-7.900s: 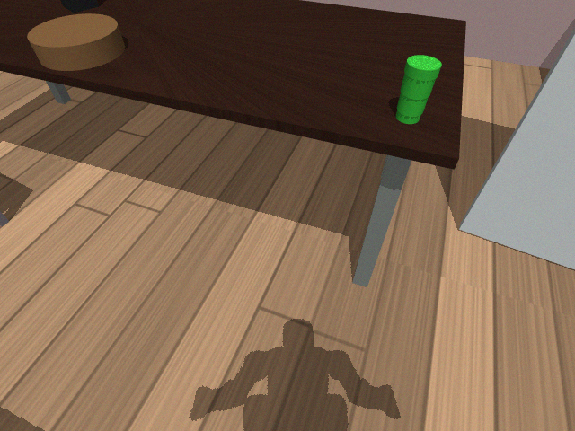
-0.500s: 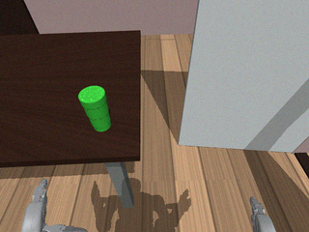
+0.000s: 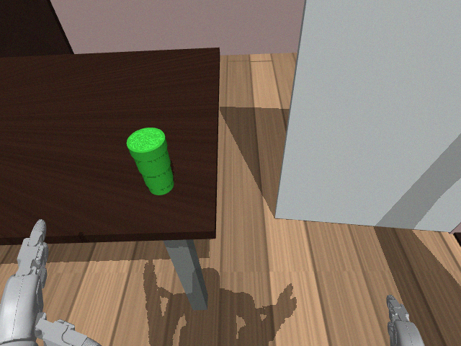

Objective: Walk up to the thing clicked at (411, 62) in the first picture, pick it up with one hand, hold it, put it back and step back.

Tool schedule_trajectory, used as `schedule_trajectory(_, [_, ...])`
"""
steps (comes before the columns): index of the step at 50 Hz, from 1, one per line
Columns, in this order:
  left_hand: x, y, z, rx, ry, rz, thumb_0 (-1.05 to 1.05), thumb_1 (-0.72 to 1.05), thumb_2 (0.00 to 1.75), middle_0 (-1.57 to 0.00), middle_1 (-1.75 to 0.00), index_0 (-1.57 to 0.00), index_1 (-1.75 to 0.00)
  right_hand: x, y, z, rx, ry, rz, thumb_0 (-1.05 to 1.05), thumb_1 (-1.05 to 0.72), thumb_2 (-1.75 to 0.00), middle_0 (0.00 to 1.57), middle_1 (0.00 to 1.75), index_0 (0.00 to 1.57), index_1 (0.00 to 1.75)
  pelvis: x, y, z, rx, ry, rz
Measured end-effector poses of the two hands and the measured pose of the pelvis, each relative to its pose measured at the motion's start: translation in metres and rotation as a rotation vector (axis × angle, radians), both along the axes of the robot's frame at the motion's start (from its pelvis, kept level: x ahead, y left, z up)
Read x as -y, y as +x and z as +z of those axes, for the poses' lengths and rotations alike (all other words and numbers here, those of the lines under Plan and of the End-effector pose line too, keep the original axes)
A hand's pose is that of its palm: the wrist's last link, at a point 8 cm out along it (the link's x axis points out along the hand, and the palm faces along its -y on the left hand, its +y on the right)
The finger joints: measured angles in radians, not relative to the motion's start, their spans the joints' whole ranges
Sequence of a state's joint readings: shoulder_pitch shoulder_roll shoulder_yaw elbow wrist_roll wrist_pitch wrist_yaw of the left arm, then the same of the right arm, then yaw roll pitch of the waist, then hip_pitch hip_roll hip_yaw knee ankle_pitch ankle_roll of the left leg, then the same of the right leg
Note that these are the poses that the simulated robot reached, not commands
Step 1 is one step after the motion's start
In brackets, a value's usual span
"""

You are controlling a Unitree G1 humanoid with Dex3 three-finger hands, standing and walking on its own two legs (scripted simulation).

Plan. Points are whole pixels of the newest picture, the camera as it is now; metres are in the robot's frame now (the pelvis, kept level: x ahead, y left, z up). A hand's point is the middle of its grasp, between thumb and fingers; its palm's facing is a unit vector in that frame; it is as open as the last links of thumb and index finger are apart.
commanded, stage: rise first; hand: left
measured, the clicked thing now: (154, 164) +0.47 +0.20 +0.04
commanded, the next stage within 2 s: go down in 0.74 s
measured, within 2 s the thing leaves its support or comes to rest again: neither
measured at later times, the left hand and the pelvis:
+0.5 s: hand (53, 292) +0.17 +0.25 +0.11, palm faces +0.31 -0.84 -0.43, open 17.6 cm; pelvis -0.01 -0.01 +0.00, yaw +1 degrees
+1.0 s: hand (41, 279) +0.18 +0.25 +0.13, palm faces +0.36 -0.84 -0.41, open 17.6 cm; pelvis -0.01 -0.01 +0.00, yaw +1 degrees
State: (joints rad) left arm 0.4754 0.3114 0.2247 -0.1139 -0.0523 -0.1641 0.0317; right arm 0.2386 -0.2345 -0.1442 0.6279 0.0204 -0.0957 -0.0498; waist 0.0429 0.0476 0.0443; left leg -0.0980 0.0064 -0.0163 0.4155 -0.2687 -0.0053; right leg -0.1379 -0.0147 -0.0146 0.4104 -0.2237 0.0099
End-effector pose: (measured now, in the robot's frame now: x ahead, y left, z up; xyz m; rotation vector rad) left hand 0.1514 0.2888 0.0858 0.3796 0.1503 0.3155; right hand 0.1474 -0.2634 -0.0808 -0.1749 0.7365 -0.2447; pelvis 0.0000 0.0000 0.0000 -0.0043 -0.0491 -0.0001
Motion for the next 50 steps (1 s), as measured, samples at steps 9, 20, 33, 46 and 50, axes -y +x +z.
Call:
schedule_trajectory(9, [0.0, -0.009, 0.017, 0.058, 0.038, -0.008, -0.01, -0.55, 0.02, -0.05, -0.04, -0.04, -0.05, -0.001, -0.004, -0.003, -0.001, 0.018, 0.006, -0.01, 0.52, -0.03, 0.06, 0.05, 0.06, 0.05, 0.003, -0.003, 0.0, 0.006, 0.002, 0.006])
schedule_trajectory(20, [0.001, -0.012, 0.037, 0.137, 0.092, -0.025, -0.01, -0.56, 0.04, -0.05, -0.04, -0.04, -0.05, -0.002, -0.008, -0.006, 0.001, 0.026, 0.009, -0.01, 0.52, -0.03, 0.06, 0.05, 0.06, 0.05, 0.005, -0.009, 0.0, 0.013, 0.005, 0.008])
schedule_trajectory(33, [0.0, -0.013, 0.052, 0.198, 0.131, -0.032, -0.01, -0.57, 0.06, -0.05, -0.05, -0.04, -0.06, -0.001, -0.011, -0.008, -0.007, 0.027, 0.015, -0.01, 0.52, -0.04, 0.06, 0.05, 0.06, 0.05, 0.006, -0.011, 0.0, 0.013, 0.007, 0.01])
schedule_trajectory(46, [-0.001, -0.013, 0.067, 0.258, 0.166, -0.043, -0.01, -0.59, 0.08, -0.06, -0.06, -0.04, -0.07, 0.001, -0.008, -0.01, -0.005, 0.029, 0.018, -0.01, 0.51, -0.05, 0.06, 0.05, 0.06, 0.05, 0.007, -0.009, -0.001, 0.002, 0.006, 0.014])
schedule_trajectory(50, [-0.005, -0.009, 0.065, 0.301, 0.143, -0.045, -0.01, -0.6, 0.07, -0.06, -0.07, -0.05, -0.07, -0.001, -0.001, -0.009, 0.001, 0.027, 0.032, -0.01, 0.5, -0.05, 0.06, 0.05, 0.06, 0.05, 0.007, -0.009, -0.003, -0.005, 0.006, 0.02])
